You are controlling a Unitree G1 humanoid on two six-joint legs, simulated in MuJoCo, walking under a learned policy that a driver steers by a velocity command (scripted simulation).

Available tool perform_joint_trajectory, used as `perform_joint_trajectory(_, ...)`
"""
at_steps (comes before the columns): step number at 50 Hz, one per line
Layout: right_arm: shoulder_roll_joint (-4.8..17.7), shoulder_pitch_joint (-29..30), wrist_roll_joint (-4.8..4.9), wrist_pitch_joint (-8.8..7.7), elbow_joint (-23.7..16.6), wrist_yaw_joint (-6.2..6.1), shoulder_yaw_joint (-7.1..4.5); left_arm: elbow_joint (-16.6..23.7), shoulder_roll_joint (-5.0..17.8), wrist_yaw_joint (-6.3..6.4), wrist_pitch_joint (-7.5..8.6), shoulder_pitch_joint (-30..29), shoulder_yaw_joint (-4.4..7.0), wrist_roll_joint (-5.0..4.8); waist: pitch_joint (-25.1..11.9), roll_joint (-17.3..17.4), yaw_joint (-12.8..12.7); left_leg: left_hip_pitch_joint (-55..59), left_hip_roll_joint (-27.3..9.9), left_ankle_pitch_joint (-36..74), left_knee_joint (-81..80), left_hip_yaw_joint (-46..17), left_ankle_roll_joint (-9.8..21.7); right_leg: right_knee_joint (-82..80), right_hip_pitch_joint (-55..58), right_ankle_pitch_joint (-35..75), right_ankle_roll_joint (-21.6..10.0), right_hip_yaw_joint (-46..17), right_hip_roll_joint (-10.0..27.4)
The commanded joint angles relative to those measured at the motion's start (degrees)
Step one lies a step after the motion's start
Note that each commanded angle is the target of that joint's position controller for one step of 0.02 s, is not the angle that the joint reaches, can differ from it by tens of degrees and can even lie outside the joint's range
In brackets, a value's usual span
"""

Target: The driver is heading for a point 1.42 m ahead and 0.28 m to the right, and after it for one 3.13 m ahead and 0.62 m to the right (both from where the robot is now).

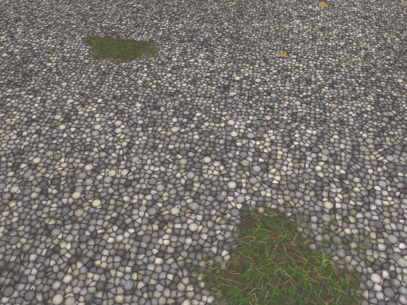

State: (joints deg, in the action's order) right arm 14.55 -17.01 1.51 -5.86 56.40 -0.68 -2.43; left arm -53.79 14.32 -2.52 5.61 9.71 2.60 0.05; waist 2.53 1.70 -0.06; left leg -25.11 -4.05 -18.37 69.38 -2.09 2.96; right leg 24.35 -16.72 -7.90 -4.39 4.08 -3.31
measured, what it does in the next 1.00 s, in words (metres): walks ahead: left foot, then right foot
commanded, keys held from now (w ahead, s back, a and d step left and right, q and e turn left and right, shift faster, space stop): w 1.00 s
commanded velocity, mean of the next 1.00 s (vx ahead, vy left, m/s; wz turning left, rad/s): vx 0.50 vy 0.00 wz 0.00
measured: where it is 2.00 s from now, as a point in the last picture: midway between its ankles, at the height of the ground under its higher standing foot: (222, 155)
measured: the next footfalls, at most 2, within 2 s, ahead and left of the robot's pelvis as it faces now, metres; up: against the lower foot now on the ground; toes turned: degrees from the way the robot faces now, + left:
left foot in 0.38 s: +0.41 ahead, +0.15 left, +0.00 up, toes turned +2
right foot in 0.92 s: +0.71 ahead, -0.09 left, +0.00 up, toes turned -3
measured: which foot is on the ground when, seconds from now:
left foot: up 0.00-0.36, down 0.38-0.94, up 0.96-1.00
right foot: down 0.00-0.40, up 0.42-0.90, down 0.92-1.00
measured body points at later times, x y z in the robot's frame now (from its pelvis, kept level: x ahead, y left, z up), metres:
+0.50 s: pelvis +0.30 +0.06 +0.00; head +0.33 +0.07 +0.44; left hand +0.31 +0.33 -0.15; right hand +0.44 -0.20 -0.12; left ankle +0.37 +0.15 -0.74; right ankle +0.16 -0.08 -0.64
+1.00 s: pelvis +0.58 +0.00 -0.01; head +0.61 -0.01 +0.44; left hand +0.75 +0.25 -0.12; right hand +0.56 -0.26 -0.16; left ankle +0.41 +0.15 -0.67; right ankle +0.67 -0.09 -0.74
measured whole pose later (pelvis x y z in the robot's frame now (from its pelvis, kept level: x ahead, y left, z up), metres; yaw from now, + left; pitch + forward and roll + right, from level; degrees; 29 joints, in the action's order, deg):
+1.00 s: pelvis +0.58 +0.00 -0.01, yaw -1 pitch +1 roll +1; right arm 14.7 -21.3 -4.1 -5.2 57.8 2.9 -2.8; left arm -49.8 13.5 -1.4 6.6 5.6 2.6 3.0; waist 1.5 0.9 0.8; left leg -8.9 1.2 -27.7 52.6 -4.6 3.7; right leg 31.5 -25.1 -8.4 -4.3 2.6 -1.2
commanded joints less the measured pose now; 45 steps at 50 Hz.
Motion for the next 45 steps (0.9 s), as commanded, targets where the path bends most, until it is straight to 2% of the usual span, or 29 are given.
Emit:
perform_joint_trajectory(1,2.41,-5.37,-0.42,0.93,-1.85,-0.57,-1.12,1.79,4.62,-0.11,1.38,-0.58,0.62,0.17,-1.71,-5.58,2.19,-5.09,-5.06,3.41,-2.52,-2.12,-0.08,-17.83,1.46,0.08,-9.58,-15.95,15.19)
perform_joint_trajectory(4,3.97,2.44,-1.21,1.2,-5.13,-0.78,-1.67,0.45,7.44,1.31,1.36,3.12,1.18,0.24,1.01,-4.15,1.07,-12.43,-5.99,11.38,-11.81,-1.65,-2.08,-19.93,2.89,2.18,-10.26,-13.81,15.27)
perform_joint_trajectory(6,3.66,6.92,-1.41,0.81,-6.68,-0.4,-1.62,-0.01,7.91,2.1,0.96,5.31,1.24,0.07,1.26,-3.79,-0.13,-14.1,-5.45,18.34,-20.07,-1.06,-2.66,-19.83,5.09,4.6,-9.15,-11.62,14.35)
perform_joint_trajectory(10,2.26,15.81,-0.85,0.16,-9.16,0.68,-0.76,-1.33,8.99,2.76,0.43,10.29,1.39,-0.74,1.92,-3.66,-3.26,-10.81,-2.41,26.12,-33.33,1.81,-2.93,-19.41,8.06,5.85,-7.4,-8.06,13.24)
perform_joint_trajectory(14,2.93,21.52,-0.35,-0.28,-11.91,2.12,-0.39,-3.22,9.26,2.92,-0.87,14.54,1.71,-1.11,3.05,-3.67,-4.6,-13.28,-1.27,21.93,-38.99,1.42,-1.7,-15.44,17.56,8.43,-7.06,-8.72,16.68)
perform_joint_trajectory(16,4.25,21.01,-0.24,-0.6,-12.6,2.72,-0.7,-3.39,9.96,3.09,-1.56,14.44,2.11,-1.14,2.04,-4.62,-3.23,-11.39,-0.4,17.29,-40.74,1.67,-0.26,-12.24,21.33,13.65,-6.15,-9.3,18.38)
perform_joint_trajectory(17,5.4,18.78,-0.2,-0.73,-12.29,2.83,-1.15,-3.1,10.49,3.12,-1.86,13.53,2.29,-1.09,0.47,-5.6,-1.63,-7.36,0.84,14.98,-41.25,2.64,0.6,-9.36,22.1,20.61,-5.49,-8.99,18.39)
perform_joint_trajectory(18,7.07,13.5,-0.26,-0.83,-10.97,2.77,-2.06,-2.68,10.66,3.11,-2.19,12.14,2.3,-1.01,-2.95,-6.22,1.63,0.63,2.8,14.26,-42.28,4.38,1.88,-2.92,21.69,30.59,-4.49,-7.48,16.96)
perform_joint_trajectory(19,10.04,3.47,-0.36,-0.83,-7.92,2.37,-3.6,-2.12,9.17,3.1,-2.41,11.78,1.69,-0.6,-9.37,-5.54,5.98,14.84,3.03,15.46,-41.79,4.36,3.91,8.69,17.19,33.6,-2.85,-5.13,13.76)
perform_joint_trajectory(20,14.81,-7.5,-1.14,-0.56,-5.87,1.77,-4.8,-0.41,6.89,3.16,-2.22,12.72,0.57,0.7,-18.82,1.73,8.81,33.09,-8.87,16.13,-40.03,-9.63,8.03,27.87,4.48,16.34,-0.77,-2.25,9.66)
perform_joint_trajectory(21,16.99,-9.47,-1.27,-0.26,-4.45,2.28,-5.13,-0.69,-0.86,2.35,-0.76,19.87,-1.46,-0.07,-25.23,16.99,4.31,49.84,-19.65,4.25,-48.14,-37.15,17.01,45.18,-17.69,-23.27,2.32,-5.03,-0.97)
perform_joint_trajectory(22,10.74,-7.72,-0.88,-0.35,-5.16,2.34,-3.44,-0.95,6.44,2.22,0.59,15.16,0.08,-1.66,-21.23,9.47,6.47,47.37,-17.48,-0.75,-51.51,-37.25,14.37,50.94,-24.07,-25.04,1.18,-11.75,2.22)
perform_joint_trajectory(23,8.57,-2.54,-0.91,-0.49,-6.25,2.09,-2.72,0.85,9.02,2.08,1.48,9.56,0.85,-2.88,-13.12,7.02,5.62,39.66,-15.69,3.3,-52.42,-27.96,11.75,50.92,-27.0,-19.55,0.28,-10.41,5.08)
perform_joint_trajectory(24,7.58,2.04,-1.23,-0.56,-7.24,2.11,-2.29,1.22,8.56,2.48,1.68,7.01,0.84,-2.62,-9.11,1.85,3.72,31.35,-13.62,10.42,-53.98,-21.52,10.68,48.37,-24.6,-14.15,0.54,-8.78,8.12)
perform_joint_trajectory(25,6.07,4.52,-1.6,-0.6,-7.55,2.27,-1.9,1.28,8.08,2.76,1.38,5.74,1.26,-1.66,-5.89,0.55,2.25,24.91,-11.51,15.16,-55.77,-16.74,10.17,44.93,-22.46,-11.03,1.02,-8.27,9.77)
perform_joint_trajectory(26,5.07,5.28,-2.15,-0.72,-7.34,2.37,-1.55,1.15,6.99,2.72,0.68,6.96,1.36,-1.37,-5.44,1.93,0.39,21.14,-10.16,17.11,-57.45,-13.76,9.73,43.03,-18.93,-8.9,1.24,-8.6,11.2)
perform_joint_trajectory(27,4.76,5.06,-2.09,-0.81,-6.94,2.52,-1.53,0.94,5.54,2.71,-0.04,7.86,1.24,-1.27,-5.05,2.35,-0.38,19.13,-9.4,18.15,-58.98,-12.09,10.01,41.41,-17.26,-8.09,1.62,-8.32,11.52)
perform_joint_trajectory(28,5.22,4.41,-1.84,-0.96,-6.43,2.47,-1.63,0.91,4.57,2.75,-0.64,8.13,1.16,-1.18,-4.35,2.2,-0.9,17.58,-9.05,19.81,-60.09,-10.27,10.48,39.83,-17.03,-7.68,2.09,-7.82,11.8)
perform_joint_trajectory(30,7.03,2.97,-1.71,-1.05,-5.54,1.92,-2.1,2.18,4.34,2.91,-1.29,5.2,1.19,-0.75,-2.39,1.48,-0.96,16.43,-9.01,21.99,-61.93,-7.77,11.14,35.31,-19.98,-4.08,3.29,-7.29,12.27)
perform_joint_trajectory(33,7.74,0.63,-1.52,-0.48,-4.47,0.93,-2.25,4.39,4.06,2.76,-1.19,-1.13,1.17,-0.3,-0.66,1.1,0.45,17.28,-7.76,22.27,-63.18,-4.34,10.19,24.59,-22.87,5.17,4.43,-6.65,12.01)
perform_joint_trajectory(36,8.3,-1.79,-1.1,-0.19,-3.48,0.45,-2.28,5.99,3.08,2.21,-0.72,-7.36,0.67,-0.57,0.63,1.49,2.37,17.13,-5.98,20.54,-63.84,-0.91,8.61,13.86,-19.72,13.01,4.34,-4.46,9.85)
perform_joint_trajectory(40,8.81,-5.88,-0.54,0.62,-1.17,0.24,-2.59,8.16,3.53,1.18,-0.37,-13.24,0.39,-1.11,2.37,1.64,3.95,23.89,-8.79,19.55,-61.87,-1.07,8.21,7.69,-20.62,12.43,3.24,-4.55,8.63)
perform_joint_trajectory(43,9.59,-5.58,-0.33,1.57,-0.64,-0.13,-3.14,9.04,5.12,0.24,0.14,-13.05,0.83,-1.16,1.58,2.18,2.25,29.48,-11.45,24.96,-57.71,-1.76,6.92,5.31,-19.2,6.68,1.02,-4.69,7.88)
perform_joint_trajectory(44,9.97,-4.83,-0.32,1.87,-0.75,-0.19,-3.29,8.53,6.01,0.12,0.25,-10.74,1.27,-1.19,0.06,2.94,0.73,30.14,-11.41,31.27,-54.93,-1.39,6.26,4.97,-15.21,4.59,0.23,-3.59,6.64)
perform_joint_trajectory(45,10.1,-3.51,-0.35,2.25,-1.1,-0.2,-3.3,7.08,7.44,0.24,0.29,-5.45,2.17,-1.09,-3.18,3.31,-2.4,29.54,-9.87,40.65,-48.51,0.15,5.23,4.03,-7.3,3.99,-0.89,-1.67,4.6)
Velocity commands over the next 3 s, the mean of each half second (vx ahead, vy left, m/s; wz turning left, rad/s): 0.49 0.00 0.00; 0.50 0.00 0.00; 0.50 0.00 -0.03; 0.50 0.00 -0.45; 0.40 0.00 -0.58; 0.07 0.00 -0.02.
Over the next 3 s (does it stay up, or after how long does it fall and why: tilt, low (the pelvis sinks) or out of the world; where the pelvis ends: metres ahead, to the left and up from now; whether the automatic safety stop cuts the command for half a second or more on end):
stays up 1.43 -0.24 -0.18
